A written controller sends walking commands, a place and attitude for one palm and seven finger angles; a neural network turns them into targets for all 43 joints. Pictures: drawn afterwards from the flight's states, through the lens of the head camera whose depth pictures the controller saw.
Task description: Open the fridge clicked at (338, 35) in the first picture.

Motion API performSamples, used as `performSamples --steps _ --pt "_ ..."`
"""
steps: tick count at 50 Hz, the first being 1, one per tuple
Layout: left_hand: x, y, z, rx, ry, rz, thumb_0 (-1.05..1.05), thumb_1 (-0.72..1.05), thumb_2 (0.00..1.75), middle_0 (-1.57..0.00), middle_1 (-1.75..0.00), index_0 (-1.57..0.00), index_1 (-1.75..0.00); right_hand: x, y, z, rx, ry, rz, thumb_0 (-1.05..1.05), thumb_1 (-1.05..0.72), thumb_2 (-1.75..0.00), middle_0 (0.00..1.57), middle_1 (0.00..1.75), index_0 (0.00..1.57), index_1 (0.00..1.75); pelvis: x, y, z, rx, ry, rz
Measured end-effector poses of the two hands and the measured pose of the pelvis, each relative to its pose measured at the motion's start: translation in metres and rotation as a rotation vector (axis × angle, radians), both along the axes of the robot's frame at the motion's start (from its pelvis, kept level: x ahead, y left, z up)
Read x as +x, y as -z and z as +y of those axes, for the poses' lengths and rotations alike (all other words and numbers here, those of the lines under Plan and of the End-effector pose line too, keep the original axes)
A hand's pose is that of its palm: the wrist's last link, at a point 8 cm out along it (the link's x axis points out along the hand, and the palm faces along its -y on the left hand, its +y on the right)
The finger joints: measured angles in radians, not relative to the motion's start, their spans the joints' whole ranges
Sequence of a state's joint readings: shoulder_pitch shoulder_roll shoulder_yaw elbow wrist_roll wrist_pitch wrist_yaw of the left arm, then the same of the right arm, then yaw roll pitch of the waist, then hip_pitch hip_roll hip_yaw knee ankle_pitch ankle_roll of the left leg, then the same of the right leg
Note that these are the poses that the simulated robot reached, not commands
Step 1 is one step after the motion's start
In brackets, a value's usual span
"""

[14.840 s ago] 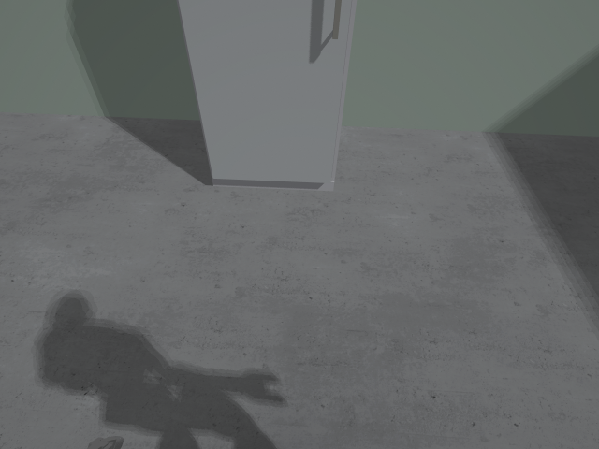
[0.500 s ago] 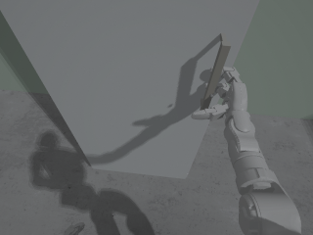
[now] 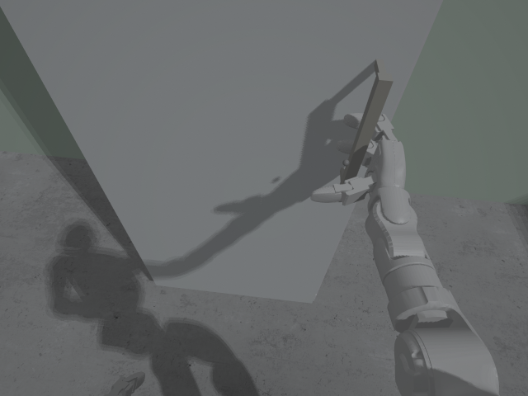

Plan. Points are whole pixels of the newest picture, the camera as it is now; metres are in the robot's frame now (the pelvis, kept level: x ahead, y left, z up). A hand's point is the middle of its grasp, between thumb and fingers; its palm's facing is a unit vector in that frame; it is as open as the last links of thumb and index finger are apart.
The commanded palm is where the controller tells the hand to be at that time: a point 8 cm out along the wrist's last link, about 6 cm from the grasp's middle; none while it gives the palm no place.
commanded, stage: slide the fingers in behind the handle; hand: right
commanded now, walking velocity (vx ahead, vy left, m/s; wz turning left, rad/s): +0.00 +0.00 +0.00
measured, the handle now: (359, 136) +0.49 -0.08 +0.14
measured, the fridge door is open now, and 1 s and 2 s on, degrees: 0 0 0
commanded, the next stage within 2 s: grip the handle and tug to test in 0.14 s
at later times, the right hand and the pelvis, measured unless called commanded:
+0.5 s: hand (345, 163) +0.44 -0.06 +0.13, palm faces -0.02 +1.00 +0.00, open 12.4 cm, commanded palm +0.41 -0.12 +0.12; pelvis -0.01 +0.01 +0.00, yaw +0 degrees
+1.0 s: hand (346, 162) +0.44 -0.06 +0.13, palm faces -0.04 +1.00 +0.00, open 5.4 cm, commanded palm +0.41 -0.12 +0.12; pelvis +0.00 +0.00 +0.00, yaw +0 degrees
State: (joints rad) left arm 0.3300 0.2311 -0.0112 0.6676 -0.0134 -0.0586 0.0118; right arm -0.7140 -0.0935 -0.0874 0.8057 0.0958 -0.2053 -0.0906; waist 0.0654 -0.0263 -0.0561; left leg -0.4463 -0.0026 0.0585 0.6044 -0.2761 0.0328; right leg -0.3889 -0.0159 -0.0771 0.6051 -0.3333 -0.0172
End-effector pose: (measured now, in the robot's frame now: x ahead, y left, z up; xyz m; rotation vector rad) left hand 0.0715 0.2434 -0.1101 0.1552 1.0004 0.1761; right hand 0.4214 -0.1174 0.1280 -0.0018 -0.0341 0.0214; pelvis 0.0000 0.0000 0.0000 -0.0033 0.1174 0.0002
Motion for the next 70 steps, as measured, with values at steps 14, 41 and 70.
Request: performSamples --steps 14,41,70 --pt "0.001 -0.001 0.007 0.009 0.009 -0.009 0.01 0.90 0.90 -0.20 -0.30 -0.20 -0.30 -0.004 -0.001 0.003 -0.001 0.000 0.010 -0.02 0.50 -0.30 0.30 1.20 0.30 1.20 -0.005 -0.001 0.005 -0.001 0.009 -0.010" --pt "-0.008 -0.001 0.005 0.003 -0.006 0.005 0.01 0.90 0.90 -0.20 -0.30 -0.20 -0.30 -0.004 -0.004 -0.002 0.004 -0.009 -0.013 0.00 -0.46 -0.71 0.40 1.34 0.38 1.32 -0.003 -0.001 0.002 -0.001 -0.001 -0.006" --pt "0.005 -0.004 -0.002 -0.003 -0.008 -0.011 0.01 0.90 0.90 -0.20 -0.30 -0.20 -0.30 -0.003 -0.003 0.000 0.007 -0.013 -0.001 0.00 -0.76 -0.83 0.40 1.40 0.38 1.37 0.003 -0.002 -0.002 0.002 -0.009 -0.006"
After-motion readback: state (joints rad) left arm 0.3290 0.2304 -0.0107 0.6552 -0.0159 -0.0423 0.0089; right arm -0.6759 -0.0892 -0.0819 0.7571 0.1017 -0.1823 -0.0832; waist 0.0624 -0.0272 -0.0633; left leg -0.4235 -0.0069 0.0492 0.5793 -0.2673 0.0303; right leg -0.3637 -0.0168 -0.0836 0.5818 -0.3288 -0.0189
